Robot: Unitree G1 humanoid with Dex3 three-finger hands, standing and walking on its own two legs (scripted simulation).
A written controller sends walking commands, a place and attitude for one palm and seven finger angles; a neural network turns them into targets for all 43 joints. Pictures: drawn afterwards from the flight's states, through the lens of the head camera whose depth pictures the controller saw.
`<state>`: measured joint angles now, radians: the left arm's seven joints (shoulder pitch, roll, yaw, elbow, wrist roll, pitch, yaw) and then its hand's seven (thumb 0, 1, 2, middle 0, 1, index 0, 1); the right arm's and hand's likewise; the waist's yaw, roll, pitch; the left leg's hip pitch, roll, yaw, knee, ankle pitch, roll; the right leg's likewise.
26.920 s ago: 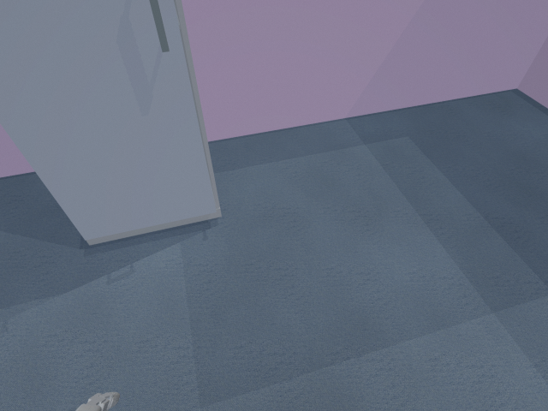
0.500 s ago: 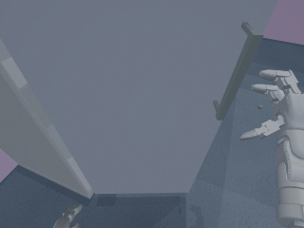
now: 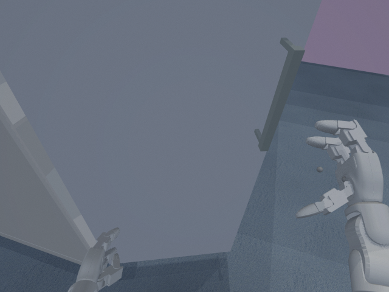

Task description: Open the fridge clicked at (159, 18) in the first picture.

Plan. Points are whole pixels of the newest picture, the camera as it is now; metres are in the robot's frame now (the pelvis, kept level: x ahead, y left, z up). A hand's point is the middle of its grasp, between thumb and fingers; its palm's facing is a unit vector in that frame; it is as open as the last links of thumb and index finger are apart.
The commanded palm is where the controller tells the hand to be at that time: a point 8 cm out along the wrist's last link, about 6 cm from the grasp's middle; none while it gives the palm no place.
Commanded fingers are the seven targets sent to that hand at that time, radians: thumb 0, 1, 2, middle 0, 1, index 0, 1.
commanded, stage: slip the hand off the handle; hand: right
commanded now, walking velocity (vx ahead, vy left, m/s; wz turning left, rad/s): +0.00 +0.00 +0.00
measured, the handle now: (273, 100) +0.44 -0.15 +0.21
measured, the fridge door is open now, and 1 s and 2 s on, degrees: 67 67 67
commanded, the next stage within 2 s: draw the hand back to the body in 0.28 s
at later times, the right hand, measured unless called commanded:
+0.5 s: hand (322, 170) +0.29 -0.21 +0.17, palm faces +0.07 +1.00 -0.04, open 14.7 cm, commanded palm +0.24 -0.26 +0.18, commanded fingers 0.00 0.55 -0.20 0.25 1.15 0.25 1.15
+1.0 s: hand (359, 194) +0.23 -0.25 +0.18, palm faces +0.29 +0.94 -0.18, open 14.2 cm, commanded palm +0.19 -0.28 +0.18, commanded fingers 0.00 0.15 -0.39 0.24 0.92 0.24 0.92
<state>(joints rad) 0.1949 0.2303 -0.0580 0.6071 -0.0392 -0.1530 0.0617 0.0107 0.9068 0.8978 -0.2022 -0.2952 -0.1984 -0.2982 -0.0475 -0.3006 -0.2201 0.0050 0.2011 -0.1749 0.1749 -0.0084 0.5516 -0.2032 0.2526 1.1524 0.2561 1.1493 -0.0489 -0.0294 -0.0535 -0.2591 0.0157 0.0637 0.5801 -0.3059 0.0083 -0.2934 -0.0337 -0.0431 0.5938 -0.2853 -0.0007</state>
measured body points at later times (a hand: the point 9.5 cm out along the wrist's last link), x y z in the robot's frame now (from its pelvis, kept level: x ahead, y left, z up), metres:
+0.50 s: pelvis +0.01 +0.00 +0.00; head -0.02 +0.02 +0.45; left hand +0.18 +0.24 -0.08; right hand +0.28 -0.27 +0.17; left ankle +0.00 +0.11 -0.73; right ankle +0.02 -0.12 -0.73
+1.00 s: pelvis +0.00 -0.01 +0.01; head -0.04 +0.01 +0.45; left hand +0.22 +0.19 -0.04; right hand +0.21 -0.30 +0.19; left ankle +0.00 +0.11 -0.73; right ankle +0.02 -0.12 -0.73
